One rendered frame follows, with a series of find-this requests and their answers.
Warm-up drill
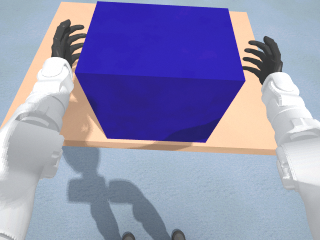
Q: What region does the table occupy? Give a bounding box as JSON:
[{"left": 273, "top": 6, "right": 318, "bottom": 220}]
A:
[{"left": 0, "top": 2, "right": 278, "bottom": 156}]

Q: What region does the robot left hand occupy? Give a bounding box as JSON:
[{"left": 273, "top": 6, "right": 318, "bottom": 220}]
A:
[{"left": 51, "top": 19, "right": 87, "bottom": 68}]

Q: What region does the robot right hand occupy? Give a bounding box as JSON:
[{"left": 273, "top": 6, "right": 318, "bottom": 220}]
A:
[{"left": 242, "top": 36, "right": 283, "bottom": 85}]

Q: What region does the robot right upper arm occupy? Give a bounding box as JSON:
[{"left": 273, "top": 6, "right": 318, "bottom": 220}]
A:
[{"left": 275, "top": 137, "right": 320, "bottom": 240}]

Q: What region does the robot right forearm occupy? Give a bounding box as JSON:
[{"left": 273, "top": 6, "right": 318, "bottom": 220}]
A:
[{"left": 261, "top": 72, "right": 320, "bottom": 147}]

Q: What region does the robot left upper arm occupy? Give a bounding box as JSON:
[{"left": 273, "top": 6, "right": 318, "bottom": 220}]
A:
[{"left": 0, "top": 120, "right": 65, "bottom": 240}]

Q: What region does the robot right foot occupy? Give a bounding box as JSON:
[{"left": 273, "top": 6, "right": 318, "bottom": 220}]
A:
[{"left": 171, "top": 230, "right": 186, "bottom": 240}]

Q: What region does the robot left forearm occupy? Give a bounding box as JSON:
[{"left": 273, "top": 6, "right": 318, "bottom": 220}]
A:
[{"left": 0, "top": 57, "right": 74, "bottom": 141}]

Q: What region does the carton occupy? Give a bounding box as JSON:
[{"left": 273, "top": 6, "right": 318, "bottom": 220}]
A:
[{"left": 74, "top": 1, "right": 246, "bottom": 143}]

